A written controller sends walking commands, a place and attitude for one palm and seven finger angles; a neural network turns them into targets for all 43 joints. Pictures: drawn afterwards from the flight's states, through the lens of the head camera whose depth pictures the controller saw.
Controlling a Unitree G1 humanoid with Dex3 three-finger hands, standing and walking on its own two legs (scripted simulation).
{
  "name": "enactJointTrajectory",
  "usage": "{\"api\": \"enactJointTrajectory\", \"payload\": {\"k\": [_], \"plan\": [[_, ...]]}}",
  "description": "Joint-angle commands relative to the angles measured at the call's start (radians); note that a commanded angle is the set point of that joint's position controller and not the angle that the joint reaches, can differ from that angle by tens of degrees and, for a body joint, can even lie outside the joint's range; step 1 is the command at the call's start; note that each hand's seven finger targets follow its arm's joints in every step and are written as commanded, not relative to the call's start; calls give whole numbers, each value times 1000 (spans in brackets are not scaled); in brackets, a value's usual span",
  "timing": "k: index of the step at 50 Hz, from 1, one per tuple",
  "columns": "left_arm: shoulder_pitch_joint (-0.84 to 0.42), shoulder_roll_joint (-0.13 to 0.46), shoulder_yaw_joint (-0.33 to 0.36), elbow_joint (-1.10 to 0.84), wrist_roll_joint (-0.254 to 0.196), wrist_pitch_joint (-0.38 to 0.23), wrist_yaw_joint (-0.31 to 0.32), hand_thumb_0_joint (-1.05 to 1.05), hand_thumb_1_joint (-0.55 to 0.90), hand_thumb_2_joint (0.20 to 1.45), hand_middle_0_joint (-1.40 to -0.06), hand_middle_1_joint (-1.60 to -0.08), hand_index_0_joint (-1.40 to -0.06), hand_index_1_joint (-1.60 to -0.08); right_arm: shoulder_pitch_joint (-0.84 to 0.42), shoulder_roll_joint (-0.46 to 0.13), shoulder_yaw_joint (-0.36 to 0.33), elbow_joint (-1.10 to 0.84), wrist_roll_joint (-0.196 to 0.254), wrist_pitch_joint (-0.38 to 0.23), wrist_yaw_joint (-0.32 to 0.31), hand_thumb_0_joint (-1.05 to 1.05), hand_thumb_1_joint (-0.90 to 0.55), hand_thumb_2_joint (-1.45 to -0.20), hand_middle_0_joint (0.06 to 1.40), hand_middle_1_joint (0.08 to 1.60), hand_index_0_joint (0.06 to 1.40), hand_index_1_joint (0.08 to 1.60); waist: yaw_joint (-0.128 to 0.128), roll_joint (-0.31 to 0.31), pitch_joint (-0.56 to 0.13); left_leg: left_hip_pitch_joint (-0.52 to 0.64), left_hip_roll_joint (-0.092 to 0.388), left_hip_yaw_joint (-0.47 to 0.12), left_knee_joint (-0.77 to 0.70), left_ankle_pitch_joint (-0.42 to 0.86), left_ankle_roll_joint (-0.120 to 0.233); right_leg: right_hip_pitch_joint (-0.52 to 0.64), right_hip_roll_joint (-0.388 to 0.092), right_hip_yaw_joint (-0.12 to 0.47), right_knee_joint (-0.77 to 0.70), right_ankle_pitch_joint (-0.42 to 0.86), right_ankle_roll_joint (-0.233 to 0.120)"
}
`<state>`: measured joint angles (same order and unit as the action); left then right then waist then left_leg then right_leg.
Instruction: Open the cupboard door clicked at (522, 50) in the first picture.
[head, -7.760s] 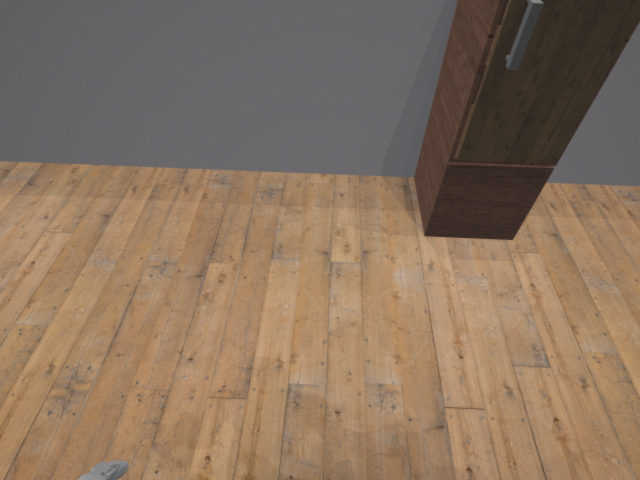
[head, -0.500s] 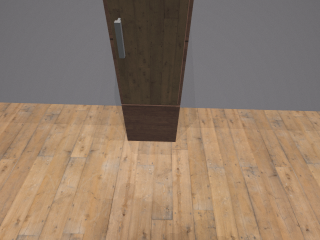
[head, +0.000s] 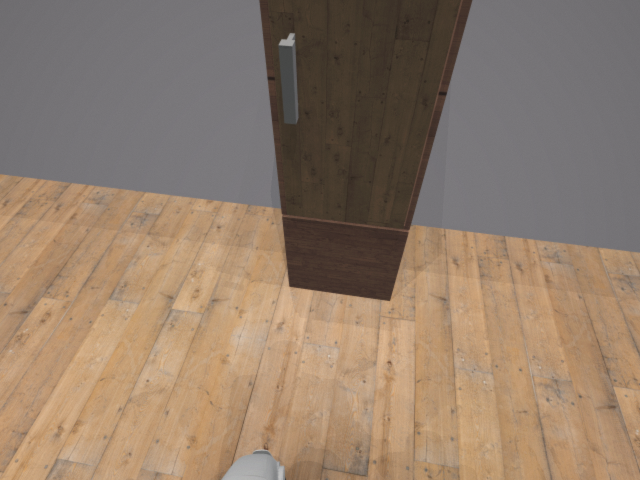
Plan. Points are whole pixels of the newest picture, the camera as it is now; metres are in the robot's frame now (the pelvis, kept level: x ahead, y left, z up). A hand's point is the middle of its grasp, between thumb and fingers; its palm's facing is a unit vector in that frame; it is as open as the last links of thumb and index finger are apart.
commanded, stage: take the last steps up to it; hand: left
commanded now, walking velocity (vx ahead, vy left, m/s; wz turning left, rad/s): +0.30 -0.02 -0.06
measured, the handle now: (291, 79) +0.81 +0.15 +0.08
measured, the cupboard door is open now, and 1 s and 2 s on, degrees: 0 0 0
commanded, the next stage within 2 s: come to a stop and stand still in 0.52 s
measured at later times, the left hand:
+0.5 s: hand (232, 378) +0.28 +0.18 -0.15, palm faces -0.04 -0.97 -0.25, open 7.4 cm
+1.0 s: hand (249, 388) +0.28 +0.15 -0.18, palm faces +0.02 -0.98 -0.18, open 7.4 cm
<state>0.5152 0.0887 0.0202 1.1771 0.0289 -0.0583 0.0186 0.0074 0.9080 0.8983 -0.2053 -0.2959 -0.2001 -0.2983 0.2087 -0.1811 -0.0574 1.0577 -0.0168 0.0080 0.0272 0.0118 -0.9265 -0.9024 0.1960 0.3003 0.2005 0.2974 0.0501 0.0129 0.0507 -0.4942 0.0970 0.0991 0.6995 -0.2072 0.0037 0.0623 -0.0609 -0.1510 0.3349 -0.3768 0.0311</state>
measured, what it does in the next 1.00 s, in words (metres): walks ahead: left foot, then right foot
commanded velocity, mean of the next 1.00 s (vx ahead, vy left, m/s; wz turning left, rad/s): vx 0.05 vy -0.01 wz -0.02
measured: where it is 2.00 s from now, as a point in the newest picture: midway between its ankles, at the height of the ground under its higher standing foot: outside the picture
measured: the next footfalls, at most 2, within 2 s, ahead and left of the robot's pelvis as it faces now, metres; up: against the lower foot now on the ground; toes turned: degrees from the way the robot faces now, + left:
left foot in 0.06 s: +0.15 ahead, +0.14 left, +0.00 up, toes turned +8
right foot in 0.50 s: +0.28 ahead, -0.12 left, +0.00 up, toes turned -11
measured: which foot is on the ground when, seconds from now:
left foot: up 0.00-0.04, down 0.06-0.50, up 0.52-0.86, down 0.88-1.00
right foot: down 0.00-0.06, up 0.08-0.48, down 0.50-0.94, up 0.96-1.00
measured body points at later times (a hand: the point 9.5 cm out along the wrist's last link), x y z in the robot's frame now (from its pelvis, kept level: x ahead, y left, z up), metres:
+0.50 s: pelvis +0.17 -0.01 -0.01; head +0.17 -0.04 +0.44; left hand +0.28 +0.23 -0.13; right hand +0.13 -0.23 -0.18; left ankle +0.11 +0.13 -0.73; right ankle +0.24 -0.11 -0.74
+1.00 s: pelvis +0.26 -0.02 +0.00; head +0.30 -0.01 +0.45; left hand +0.28 +0.21 -0.17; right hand +0.33 -0.25 -0.15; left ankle +0.30 +0.09 -0.73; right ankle +0.22 -0.11 -0.72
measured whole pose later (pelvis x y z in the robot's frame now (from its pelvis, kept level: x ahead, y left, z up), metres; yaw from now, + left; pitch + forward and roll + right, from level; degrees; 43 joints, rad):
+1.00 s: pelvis +0.26 -0.02 +0.00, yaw -4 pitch +0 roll +1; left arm 0.24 0.16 0.03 1.07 0.01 0.04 0.03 0.01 0.91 0.90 -0.21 -0.30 -0.20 -0.30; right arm 0.14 -0.14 -0.03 1.03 -0.01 0.02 -0.04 0.01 -0.92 -0.90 0.20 0.30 0.20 0.30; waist 0.04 -0.04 0.09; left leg -0.29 0.03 0.09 0.52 -0.22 0.02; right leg -0.28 -0.03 -0.08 0.73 -0.47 0.00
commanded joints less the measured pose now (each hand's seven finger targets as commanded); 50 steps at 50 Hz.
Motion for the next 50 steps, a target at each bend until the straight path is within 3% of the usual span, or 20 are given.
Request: {"api": "enactJointTrajectory", "payload": {"k": [1, 2, 3, 6, 9, 13, 19, 23, 24, 25, 26, 27, 29, 33, 39, 42, 44, 46, 47, 50], "plan": [[-1, 167, 36, -33, -9, -10, 12, 0, 900, 900, -200, -300, -200, -300, 201, -86, -14, -3, -13, -65, -19, 0, -900, -900, 200, 300, 200, 300, -145, -58, -86, 462, -58, 44, -218, 53, 38, -218, -144, 42, 339, 589, -94], [62, 111, 31, -46, -19, -4, 4, 0, 900, 900, -200, -300, -200, -300, 316, -209, -41, 23, -23, -71, -34, 0, -900, -900, 200, 300, 200, 300, -161, 191, -223, 716, 193, -269, -232, 106, 108, -455, -33, -4, 623, 196, -47], [20, 88, 23, -85, -22, -8, 0, 0, 900, 900, -200, -300, -200, -300, 380, -260, -50, 35, -10, -64, -42, 0, -900, -900, 200, 300, 200, 300, -172, 267, -245, 752, 354, -501, -358, 164, 191, -610, 38, 46, 837, -211, -45], [-153, 104, 37, -104, -9, 2, -12, 0, 900, 900, -200, -300, -200, -300, 179, -136, -24, -6, -6, -68, -48, 0, -900, -900, 200, 300, 200, 300, -125, 113, -14, 400, 299, -354, -473, -63, 173, -677, -70, 136, 964, -33, -58], [-84, 66, 38, -90, 2, 35, -25, 0, 900, 900, -200, -300, -200, -300, 86, -70, -1, -29, -8, -81, -48, 0, -900, -900, 200, 300, 200, 300, -39, 108, 50, 168, 216, -183, -539, -115, 132, -547, -85, 114, 842, 46, -42], [-129, 76, 47, -142, 2, 53, -32, 0, 900, 900, -200, -300, -200, -300, 75, -85, -13, -51, -7, -83, -44, 0, -900, -900, 200, 300, 200, 300, -21, 96, 72, 170, 201, -134, -583, -116, 157, -584, -96, 112, 689, 140, -22], [-287, 108, 52, -226, 0, 47, -40, 0, 900, 900, -200, -300, -200, -300, 99, -125, -30, -44, -16, -68, -39, 0, -900, -900, 200, 300, 200, 300, -51, 69, 85, 245, 215, -110, -529, -82, 168, -515, -62, 75, 392, 138, -20], [-169, 151, 59, -190, 4, 21, -36, 0, 900, 900, -200, -300, -200, -300, 109, -108, -22, -30, -14, -55, -37, 0, -900, -900, 200, 300, 200, 300, 2, -20, -8, 231, 122, -35, -262, -37, 91, -223, 6, 28, 149, 197, -35], [-75, 221, 70, -159, 8, 8, -28, 0, 900, 900, -200, -300, -200, -300, 120, -69, -13, -30, -5, -58, -32, 0, -900, -900, 200, 300, 200, 300, 42, -150, -62, 122, 42, 48, -31, -89, 48, -68, -116, 186, 83, 176, -79], [3, 316, 86, -141, 3, 0, -21, 0, 900, 900, -200, -300, -200, -300, 136, -17, 3, -58, 1, -62, -27, 0, -900, -900, 200, 300, 200, 300, 46, -360, -109, -81, -75, 81, 247, -374, 11, 75, -327, 512, -29, 269, -182], [7, 334, 87, -143, -13, -4, -15, 0, 900, 900, -200, -300, -200, -300, 117, -73, -1, -68, 2, -53, -31, 0, -900, -900, 200, 300, 200, 300, 59, -338, -159, -100, -59, -43, 405, -414, 20, 37, -372, 593, -99, 227, -244], [-65, 295, 80, -151, -11, 3, -6, 0, 900, 900, -200, -300, -200, -300, 70, -74, -10, -70, 1, -50, -31, 0, -900, -900, 200, 300, 200, 300, 39, -259, -89, -129, -31, -79, 493, -344, 22, -43, -368, 569, -126, 145, -260], [-187, 220, 58, -182, -11, 2, 1, 0, 900, 900, -200, -300, -200, -300, 54, -56, -5, -53, -6, -43, -26, 0, -900, -900, 200, 300, 200, 300, -13, -66, -21, -97, 19, -100, 480, -180, 12, -189, -290, 383, -131, 148, -226], [-241, 152, 33, -173, -6, -8, 8, 0, 900, 900, -200, -300, -200, -300, 151, 5, 18, -3, -4, -18, -33, 0, -900, -900, 200, 300, 200, 300, -78, -81, -35, 72, 7, -64, 232, -128, -29, -288, -217, 168, -98, 561, -194], [-221, 206, 36, -133, -12, 30, 22, 0, 900, 900, -200, -300, -200, -300, 80, -11, 27, -9, 13, 3, -49, 0, -900, -900, 200, 300, 200, 300, -44, -124, -67, 184, -43, -44, -64, -65, -45, -217, -205, 159, 32, 788, -187], [-230, 207, 43, -132, -14, 52, 27, 0, 900, 900, -200, -300, -200, -300, 96, -42, 12, -5, 9, 8, -53, 0, -900, -900, 200, 300, 200, 300, -60, -111, -56, 304, -25, -51, -225, 164, -31, -280, -177, 148, 119, 639, -138], [-190, 164, 35, -150, -17, 66, 31, 0, 900, 900, -200, -300, -200, -300, 84, -102, 1, -26, 2, 2, -58, 0, -900, -900, 200, 300, 200, 300, -48, 46, -66, 382, 120, -155, -244, 558, 45, -358, -66, 97, 197, 366, -63], [-191, 143, 26, -153, -22, 76, 29, 0, 900, 900, -200, -300, -200, -300, 46, -133, -4, -34, 5, 2, -68, 0, -900, -900, 200, 300, 200, 300, -43, 228, -87, 344, 207, -251, -332, 658, 142, -335, 6, 53, 339, 5, -21], [-201, 154, 26, -156, -22, 82, 26, 0, 900, 900, -200, -300, -200, -300, 32, -135, -4, -40, 5, 0, -72, 0, -900, -900, 200, 300, 200, 300, -42, 246, -84, 331, 225, -271, -370, 664, 178, -359, 13, 85, 444, -153, -20], [-201, 146, 34, -158, -19, 85, 22, 0, 900, 900, -200, -300, -200, -300, -18, -145, -15, -65, -4, 3, -76, 0, -900, -900, 200, 300, 200, 300, -42, 171, -127, 412, 229, -255, -315, 711, 212, -447, 15, 140, 566, -192, -21]]}}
